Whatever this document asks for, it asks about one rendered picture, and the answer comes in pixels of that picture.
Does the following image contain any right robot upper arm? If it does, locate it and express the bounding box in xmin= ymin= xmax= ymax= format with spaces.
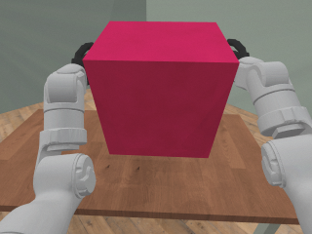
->
xmin=261 ymin=134 xmax=312 ymax=234

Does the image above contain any left robot upper arm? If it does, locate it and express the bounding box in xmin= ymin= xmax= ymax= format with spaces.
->
xmin=0 ymin=153 xmax=97 ymax=234

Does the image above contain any robot right forearm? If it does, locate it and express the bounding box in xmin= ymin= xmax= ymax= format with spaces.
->
xmin=234 ymin=57 xmax=312 ymax=139

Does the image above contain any table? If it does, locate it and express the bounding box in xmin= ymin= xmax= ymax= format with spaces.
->
xmin=0 ymin=108 xmax=299 ymax=234

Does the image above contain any robot right hand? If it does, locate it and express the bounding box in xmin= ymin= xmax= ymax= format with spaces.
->
xmin=227 ymin=39 xmax=250 ymax=60

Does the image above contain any carton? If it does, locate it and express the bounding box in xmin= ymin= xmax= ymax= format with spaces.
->
xmin=82 ymin=20 xmax=240 ymax=158

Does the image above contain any robot left forearm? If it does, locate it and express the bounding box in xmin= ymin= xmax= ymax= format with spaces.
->
xmin=33 ymin=63 xmax=88 ymax=195

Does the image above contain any robot left hand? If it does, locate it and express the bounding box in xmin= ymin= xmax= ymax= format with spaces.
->
xmin=71 ymin=42 xmax=94 ymax=85

